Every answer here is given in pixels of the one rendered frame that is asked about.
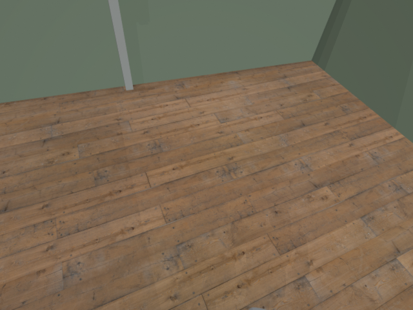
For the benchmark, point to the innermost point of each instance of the panel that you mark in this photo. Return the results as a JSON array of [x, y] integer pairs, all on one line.
[[120, 40]]

